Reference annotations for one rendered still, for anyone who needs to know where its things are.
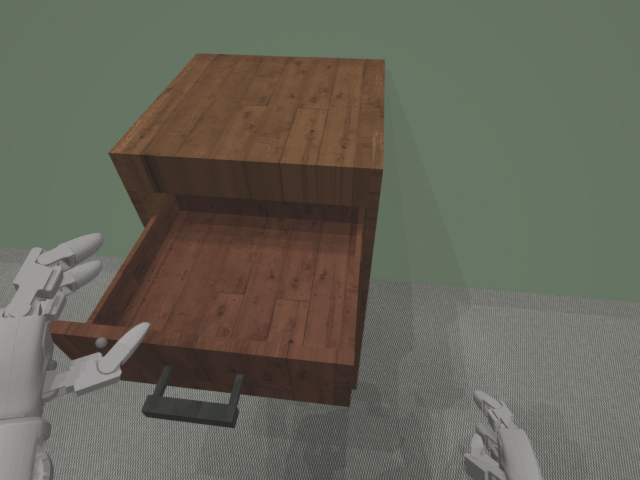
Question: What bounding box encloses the cabinet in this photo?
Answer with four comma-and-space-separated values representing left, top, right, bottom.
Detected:
108, 53, 385, 390

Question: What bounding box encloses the handle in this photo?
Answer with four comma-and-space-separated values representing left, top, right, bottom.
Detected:
141, 366, 245, 428

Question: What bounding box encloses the left robot forearm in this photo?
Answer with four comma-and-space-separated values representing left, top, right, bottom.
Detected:
0, 417, 54, 480

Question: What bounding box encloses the drawer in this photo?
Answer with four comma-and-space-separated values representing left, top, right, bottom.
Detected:
49, 193, 364, 407

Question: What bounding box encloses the robot right hand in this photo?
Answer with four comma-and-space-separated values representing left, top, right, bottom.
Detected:
464, 390, 543, 480

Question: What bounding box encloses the robot left hand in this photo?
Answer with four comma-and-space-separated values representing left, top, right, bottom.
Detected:
0, 233, 151, 420

